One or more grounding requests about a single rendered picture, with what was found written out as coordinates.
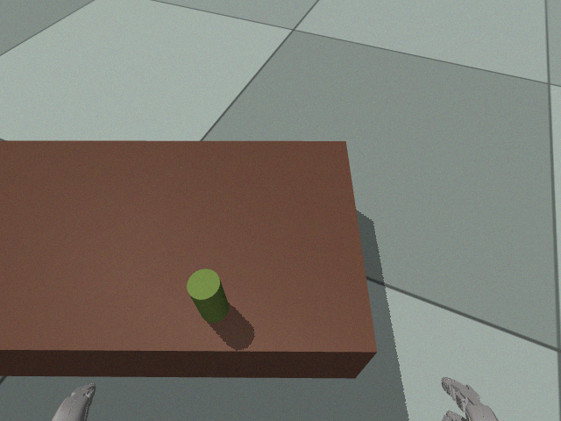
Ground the right robot hand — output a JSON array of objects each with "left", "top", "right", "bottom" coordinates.
[{"left": 441, "top": 377, "right": 498, "bottom": 421}]

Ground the left robot hand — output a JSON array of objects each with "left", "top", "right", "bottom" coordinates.
[{"left": 52, "top": 383, "right": 96, "bottom": 421}]

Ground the can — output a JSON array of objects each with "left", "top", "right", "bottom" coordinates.
[{"left": 187, "top": 269, "right": 229, "bottom": 323}]

